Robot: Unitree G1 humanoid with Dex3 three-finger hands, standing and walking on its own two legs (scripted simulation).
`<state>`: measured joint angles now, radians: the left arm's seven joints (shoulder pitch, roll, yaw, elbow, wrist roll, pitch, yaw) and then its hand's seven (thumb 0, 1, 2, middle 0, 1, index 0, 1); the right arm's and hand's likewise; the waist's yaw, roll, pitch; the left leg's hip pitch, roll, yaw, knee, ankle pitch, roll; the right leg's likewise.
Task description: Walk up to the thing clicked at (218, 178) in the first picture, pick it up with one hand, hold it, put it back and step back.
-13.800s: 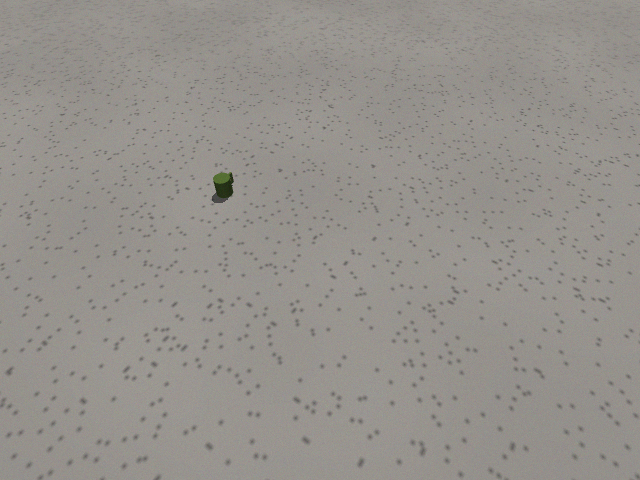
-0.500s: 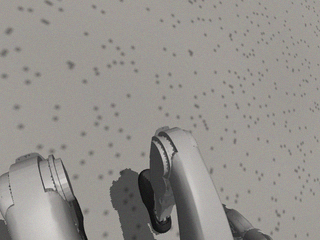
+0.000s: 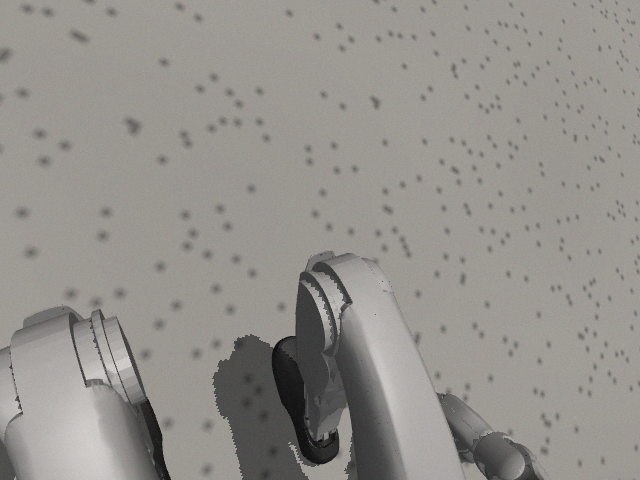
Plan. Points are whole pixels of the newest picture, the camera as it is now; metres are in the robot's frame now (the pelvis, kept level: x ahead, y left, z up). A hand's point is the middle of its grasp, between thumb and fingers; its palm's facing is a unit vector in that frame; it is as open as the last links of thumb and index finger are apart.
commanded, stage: close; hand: left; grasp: from above
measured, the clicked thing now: out of the picture +0.41 +0.36 -0.25
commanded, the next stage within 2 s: settle in 1.44 s
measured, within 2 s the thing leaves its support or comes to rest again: leaves its support in 1.84 s
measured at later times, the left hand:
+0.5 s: hand out of the picture +0.38 +0.36 -0.22, palm faces -0.42 -0.18 -0.89, open 12.6 cm
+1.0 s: hand out of the picture +0.38 +0.37 -0.22, palm faces -0.42 -0.18 -0.89, open 11.5 cm
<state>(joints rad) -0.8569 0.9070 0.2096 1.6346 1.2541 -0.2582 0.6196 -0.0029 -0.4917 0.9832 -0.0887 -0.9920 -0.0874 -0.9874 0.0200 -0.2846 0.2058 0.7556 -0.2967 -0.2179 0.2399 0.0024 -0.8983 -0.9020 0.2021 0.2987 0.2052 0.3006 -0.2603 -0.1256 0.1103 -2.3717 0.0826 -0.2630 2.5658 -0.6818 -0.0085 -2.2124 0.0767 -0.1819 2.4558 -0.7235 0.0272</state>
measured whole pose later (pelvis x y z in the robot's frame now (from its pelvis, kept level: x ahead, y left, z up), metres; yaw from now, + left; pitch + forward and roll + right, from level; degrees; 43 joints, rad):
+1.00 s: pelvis +0.00 +0.00 +0.00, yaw +0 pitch +24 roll -11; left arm -0.87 0.94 0.18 1.66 1.27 -0.29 0.61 0.00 -0.12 0.72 -0.52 -0.83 -0.40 -0.79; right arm 0.04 -0.31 0.23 0.75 -0.29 -0.23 0.24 0.00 -0.89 -0.90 0.20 0.30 0.20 0.30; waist -0.26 -0.13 0.11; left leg -2.36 0.08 -0.27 2.57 -0.67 -0.01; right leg -2.21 0.08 -0.18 2.46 -0.71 0.03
